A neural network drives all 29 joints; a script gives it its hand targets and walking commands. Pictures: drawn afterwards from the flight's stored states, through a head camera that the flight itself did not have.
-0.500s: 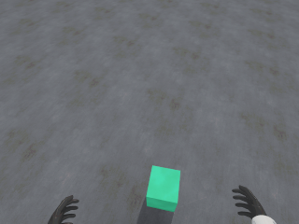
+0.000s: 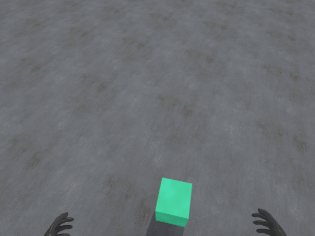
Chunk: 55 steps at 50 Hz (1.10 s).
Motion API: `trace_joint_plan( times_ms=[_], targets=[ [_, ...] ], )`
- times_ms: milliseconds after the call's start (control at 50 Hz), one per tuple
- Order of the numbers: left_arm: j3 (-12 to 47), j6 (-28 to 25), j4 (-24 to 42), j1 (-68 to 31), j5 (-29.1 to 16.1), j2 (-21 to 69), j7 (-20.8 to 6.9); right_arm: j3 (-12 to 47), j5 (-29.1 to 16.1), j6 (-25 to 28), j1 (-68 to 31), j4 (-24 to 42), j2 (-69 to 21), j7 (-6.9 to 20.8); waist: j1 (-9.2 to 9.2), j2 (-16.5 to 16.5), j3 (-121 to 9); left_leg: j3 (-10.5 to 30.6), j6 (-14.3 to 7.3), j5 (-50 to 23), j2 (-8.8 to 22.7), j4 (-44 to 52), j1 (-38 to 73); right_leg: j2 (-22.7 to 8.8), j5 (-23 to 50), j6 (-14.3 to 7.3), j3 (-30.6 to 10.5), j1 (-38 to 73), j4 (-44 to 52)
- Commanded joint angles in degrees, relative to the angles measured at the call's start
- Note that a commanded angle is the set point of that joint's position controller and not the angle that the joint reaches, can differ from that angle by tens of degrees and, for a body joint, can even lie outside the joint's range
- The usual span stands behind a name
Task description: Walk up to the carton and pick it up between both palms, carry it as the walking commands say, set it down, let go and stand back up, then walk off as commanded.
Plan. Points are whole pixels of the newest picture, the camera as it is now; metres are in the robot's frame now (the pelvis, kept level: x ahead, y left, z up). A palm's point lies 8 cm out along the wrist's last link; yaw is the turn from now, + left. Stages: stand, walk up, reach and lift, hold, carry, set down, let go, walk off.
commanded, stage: stand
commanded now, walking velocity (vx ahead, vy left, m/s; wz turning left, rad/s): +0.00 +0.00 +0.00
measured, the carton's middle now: (173, 202) +0.40 -0.06 -0.67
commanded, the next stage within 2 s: walk off in 1.20 s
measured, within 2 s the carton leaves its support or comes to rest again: neither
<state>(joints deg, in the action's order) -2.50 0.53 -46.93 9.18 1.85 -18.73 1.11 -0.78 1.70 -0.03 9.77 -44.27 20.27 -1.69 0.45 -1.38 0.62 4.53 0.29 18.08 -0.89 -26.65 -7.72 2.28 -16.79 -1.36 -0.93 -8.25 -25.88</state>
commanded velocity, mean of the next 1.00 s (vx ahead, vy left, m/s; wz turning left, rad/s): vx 0.00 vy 0.00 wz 0.00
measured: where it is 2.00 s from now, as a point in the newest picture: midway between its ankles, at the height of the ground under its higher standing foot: outside the picture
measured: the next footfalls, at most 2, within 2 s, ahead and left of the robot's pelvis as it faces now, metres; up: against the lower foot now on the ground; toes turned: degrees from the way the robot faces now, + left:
right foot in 1.80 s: +0.02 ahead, -0.19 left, +0.00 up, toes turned +4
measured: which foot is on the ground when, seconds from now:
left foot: down 0.00-1.00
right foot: down 0.00-1.00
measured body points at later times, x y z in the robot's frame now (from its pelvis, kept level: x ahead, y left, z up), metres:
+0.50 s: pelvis -0.02 +0.00 +0.01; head -0.02 +0.00 +0.46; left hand +0.09 +0.31 -0.10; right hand +0.10 -0.30 -0.11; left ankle -0.04 +0.13 -0.74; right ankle -0.03 -0.11 -0.74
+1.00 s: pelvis -0.03 +0.00 +0.01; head -0.03 +0.00 +0.46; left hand +0.08 +0.32 -0.10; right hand +0.07 -0.31 -0.11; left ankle -0.04 +0.13 -0.74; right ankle -0.03 -0.11 -0.74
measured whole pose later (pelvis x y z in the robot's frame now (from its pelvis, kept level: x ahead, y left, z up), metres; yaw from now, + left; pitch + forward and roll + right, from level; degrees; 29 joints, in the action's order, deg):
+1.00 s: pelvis -0.03 +0.00 +0.01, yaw +0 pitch -3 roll +0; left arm -0.8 -0.3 -59.0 6.5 0.9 -21.4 0.4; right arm 0.4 1.0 0.9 7.9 -57.2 22.3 -1.1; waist 0.2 -0.8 1.8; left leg 3.8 0.3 12.3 -0.9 -19.8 -5.1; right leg 1.6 -11.3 -0.9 -1.6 -6.1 -19.9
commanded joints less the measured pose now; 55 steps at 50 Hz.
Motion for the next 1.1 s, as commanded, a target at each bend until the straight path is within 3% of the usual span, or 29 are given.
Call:
trace_joint_plan(
  times_ms=[0, 460, 1080],
  targets=[
    [-2.08, -0.68, 2.18, -1.42, -0.08, -9.27, 0.20, -1.89, -0.10, 0.86, -1.36, 2.32, 8.46, -0.32, -0.03, 0.71, -3.48, 3.36, -0.76, -22.59, 5.15, 2.22, 0.74, -6.49, 22.00, 0.55, -4.91, 2.20, 2.72],
    [-0.90, -1.11, -5.37, -3.38, -0.49, -10.98, -0.28, -1.03, -0.39, 1.38, -3.28, -5.97, 10.37, -0.04, -0.01, 1.13, -0.61, 4.28, -1.05, -14.87, 5.99, 7.75, 0.34, -7.53, 13.53, 0.13, -6.37, 2.45, 7.35],
    [0.09, -1.49, -10.23, -4.96, -1.02, -12.68, -0.49, -0.61, -0.82, 1.46, -3.87, -11.07, 11.53, 0.39, -0.26, 1.22, -0.56, 4.22, -1.32, -14.51, 6.67, 9.79, 0.99, -8.14, 13.55, -0.17, -7.04, 3.08, 9.06]
  ],
)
